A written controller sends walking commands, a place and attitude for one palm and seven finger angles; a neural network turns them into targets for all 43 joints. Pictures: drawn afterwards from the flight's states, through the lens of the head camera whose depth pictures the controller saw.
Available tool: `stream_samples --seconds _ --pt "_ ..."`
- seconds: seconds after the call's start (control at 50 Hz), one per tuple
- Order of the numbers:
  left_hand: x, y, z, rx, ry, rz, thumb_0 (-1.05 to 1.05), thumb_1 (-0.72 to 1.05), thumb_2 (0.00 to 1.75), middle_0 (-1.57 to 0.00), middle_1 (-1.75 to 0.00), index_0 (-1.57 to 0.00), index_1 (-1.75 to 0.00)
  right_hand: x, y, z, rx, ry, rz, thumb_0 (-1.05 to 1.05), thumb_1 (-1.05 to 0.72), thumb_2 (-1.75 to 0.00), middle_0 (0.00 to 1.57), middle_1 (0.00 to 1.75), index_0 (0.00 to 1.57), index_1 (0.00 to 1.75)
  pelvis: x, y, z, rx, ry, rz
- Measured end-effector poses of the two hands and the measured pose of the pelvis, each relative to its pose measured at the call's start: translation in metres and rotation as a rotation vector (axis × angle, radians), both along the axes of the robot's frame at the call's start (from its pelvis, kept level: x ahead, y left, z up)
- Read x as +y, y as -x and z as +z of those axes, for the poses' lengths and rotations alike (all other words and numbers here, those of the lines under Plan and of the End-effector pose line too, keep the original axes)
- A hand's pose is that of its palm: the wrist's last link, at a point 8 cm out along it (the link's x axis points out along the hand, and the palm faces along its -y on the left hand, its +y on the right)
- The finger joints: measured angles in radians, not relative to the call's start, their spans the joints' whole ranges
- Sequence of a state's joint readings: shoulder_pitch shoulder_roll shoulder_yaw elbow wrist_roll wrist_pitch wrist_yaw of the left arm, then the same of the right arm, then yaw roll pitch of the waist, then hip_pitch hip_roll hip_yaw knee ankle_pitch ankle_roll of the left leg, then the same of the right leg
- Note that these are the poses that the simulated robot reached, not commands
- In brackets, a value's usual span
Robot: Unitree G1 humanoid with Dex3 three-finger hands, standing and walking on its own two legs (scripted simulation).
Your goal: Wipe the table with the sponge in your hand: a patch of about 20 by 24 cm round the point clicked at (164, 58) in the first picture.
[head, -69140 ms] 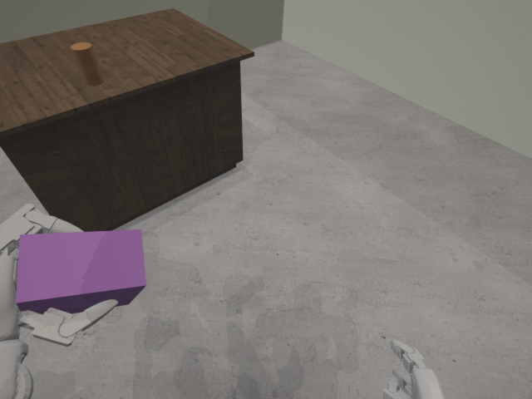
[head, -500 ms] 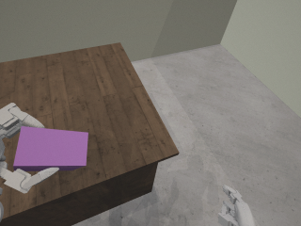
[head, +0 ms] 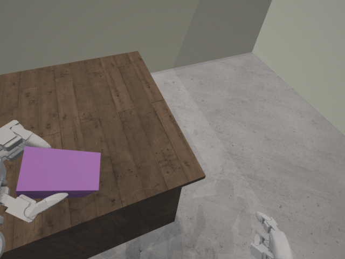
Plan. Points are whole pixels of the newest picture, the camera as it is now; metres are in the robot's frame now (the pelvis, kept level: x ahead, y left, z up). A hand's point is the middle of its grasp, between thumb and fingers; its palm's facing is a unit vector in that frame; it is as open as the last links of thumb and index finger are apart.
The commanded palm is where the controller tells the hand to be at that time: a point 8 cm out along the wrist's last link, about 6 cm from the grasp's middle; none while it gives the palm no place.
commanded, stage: shuffle to correct the standing spot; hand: left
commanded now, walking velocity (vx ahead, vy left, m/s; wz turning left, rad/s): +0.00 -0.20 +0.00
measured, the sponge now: (69, 176) +0.23 +0.21 +0.12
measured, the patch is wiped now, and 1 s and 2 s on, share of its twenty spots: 0.00 0.00 0.00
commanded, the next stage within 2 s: none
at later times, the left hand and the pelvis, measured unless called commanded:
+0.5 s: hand (39, 177) +0.21 +0.23 +0.16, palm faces +0.31 -0.86 -0.40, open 10.3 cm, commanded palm +0.16 +0.27 +0.18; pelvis +0.00 -0.01 +0.00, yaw +0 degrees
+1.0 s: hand (37, 176) +0.21 +0.24 +0.16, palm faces +0.32 -0.85 -0.41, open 10.3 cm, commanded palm +0.16 +0.27 +0.18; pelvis +0.00 -0.01 +0.00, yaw +1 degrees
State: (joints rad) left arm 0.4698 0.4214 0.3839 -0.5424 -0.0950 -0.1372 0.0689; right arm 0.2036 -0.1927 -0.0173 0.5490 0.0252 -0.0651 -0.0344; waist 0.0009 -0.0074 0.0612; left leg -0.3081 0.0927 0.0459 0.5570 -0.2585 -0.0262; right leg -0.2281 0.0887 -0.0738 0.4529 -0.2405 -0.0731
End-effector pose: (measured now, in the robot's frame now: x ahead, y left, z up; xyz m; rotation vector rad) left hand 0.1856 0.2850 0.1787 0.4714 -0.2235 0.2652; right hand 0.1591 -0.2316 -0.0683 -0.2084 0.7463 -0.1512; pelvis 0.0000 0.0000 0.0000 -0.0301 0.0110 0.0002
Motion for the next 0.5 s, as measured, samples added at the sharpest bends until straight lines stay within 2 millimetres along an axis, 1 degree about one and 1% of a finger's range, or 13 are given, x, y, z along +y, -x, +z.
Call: stream_samples --seconds 0.12,0.3,0.5 --pt "-0.002 0.002 0.0 0.009 -0.001 -0.004 -0.01 -0.57 1.04 -0.74 -1.37 -0.76 -1.38 -0.003 0.004 -0.001 0.002 0.0 -0.01 0.01 -0.9 -0.9 0.21 0.3 0.21 0.3 -0.001 0.0 0.0 -0.002 -0.001 0.0" --pt "-0.005 0.006 0.007 -0.007 -0.024 0.004 -0.01 -0.57 1.04 -0.74 -1.37 -0.76 -1.38 -0.005 0.007 -0.004 0.006 -0.011 -0.009 0.01 -0.9 -0.9 0.21 0.3 0.21 0.3 -0.004 0.003 0.0 -0.004 -0.004 0.003" --pt "-0.009 0.009 -0.004 0.022 0.021 0.025 -0.01 -0.57 1.04 -0.74 -1.37 -0.76 -1.38 -0.011 0.011 -0.007 0.02 -0.012 -0.014 0.01 -0.9 -0.9 0.21 0.3 0.21 0.3 -0.008 0.001 -0.001 -0.003 -0.005 0.008"
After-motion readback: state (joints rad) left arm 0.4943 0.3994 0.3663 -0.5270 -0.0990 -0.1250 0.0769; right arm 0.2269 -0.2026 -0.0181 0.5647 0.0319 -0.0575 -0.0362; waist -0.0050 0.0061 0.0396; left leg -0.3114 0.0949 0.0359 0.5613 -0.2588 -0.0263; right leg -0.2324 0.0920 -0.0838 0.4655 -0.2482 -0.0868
